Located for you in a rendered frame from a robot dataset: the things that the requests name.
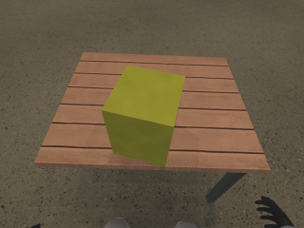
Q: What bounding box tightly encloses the carton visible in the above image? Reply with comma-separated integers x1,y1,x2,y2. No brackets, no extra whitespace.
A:
102,65,185,167

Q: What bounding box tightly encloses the robot left thigh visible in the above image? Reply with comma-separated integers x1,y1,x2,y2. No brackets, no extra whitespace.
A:
104,218,131,228

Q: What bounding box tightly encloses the robot right hand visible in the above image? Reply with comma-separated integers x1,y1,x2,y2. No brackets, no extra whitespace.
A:
255,196,294,228

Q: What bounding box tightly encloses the table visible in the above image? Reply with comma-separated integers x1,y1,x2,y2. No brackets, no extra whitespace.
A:
34,52,271,202

